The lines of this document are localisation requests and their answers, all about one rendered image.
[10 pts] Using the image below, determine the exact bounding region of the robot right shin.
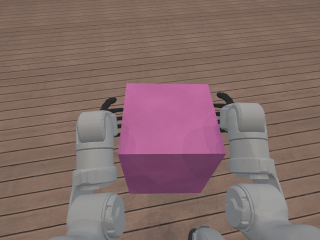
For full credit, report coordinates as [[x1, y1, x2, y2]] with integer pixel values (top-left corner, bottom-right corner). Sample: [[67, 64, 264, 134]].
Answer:
[[196, 224, 210, 231]]

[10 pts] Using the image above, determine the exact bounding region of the robot right thigh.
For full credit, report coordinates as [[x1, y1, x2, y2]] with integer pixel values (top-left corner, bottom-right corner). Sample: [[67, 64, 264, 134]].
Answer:
[[192, 228, 225, 240]]

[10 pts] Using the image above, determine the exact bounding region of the right robot upper arm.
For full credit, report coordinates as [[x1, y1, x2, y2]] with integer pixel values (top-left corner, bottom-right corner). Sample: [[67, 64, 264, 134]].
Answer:
[[225, 183, 320, 240]]

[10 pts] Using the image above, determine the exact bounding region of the robot left hand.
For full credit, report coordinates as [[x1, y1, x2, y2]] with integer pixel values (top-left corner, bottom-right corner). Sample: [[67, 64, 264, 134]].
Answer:
[[100, 97, 124, 138]]

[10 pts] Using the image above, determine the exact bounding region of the left robot upper arm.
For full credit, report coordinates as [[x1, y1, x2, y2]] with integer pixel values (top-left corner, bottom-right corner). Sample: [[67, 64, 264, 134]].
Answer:
[[47, 192, 126, 240]]

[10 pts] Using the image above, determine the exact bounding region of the carton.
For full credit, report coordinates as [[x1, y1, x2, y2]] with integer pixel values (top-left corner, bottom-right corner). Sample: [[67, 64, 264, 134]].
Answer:
[[118, 83, 226, 194]]

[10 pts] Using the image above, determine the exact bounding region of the robot right hand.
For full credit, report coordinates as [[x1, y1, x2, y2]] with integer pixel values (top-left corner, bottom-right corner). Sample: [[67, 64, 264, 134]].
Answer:
[[213, 92, 235, 133]]

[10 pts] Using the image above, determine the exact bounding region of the robot left forearm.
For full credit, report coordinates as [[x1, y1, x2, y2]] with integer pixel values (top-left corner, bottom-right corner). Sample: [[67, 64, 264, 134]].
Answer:
[[66, 110, 118, 232]]

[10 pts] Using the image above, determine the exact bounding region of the robot right forearm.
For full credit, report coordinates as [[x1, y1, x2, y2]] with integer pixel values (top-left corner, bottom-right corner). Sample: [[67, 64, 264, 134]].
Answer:
[[219, 102, 289, 216]]

